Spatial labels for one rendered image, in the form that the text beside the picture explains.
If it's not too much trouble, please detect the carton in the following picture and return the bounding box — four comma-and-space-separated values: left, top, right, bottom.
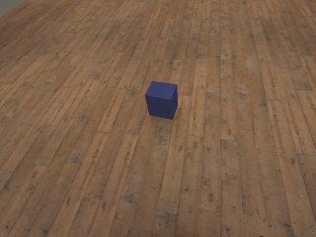
144, 81, 178, 120

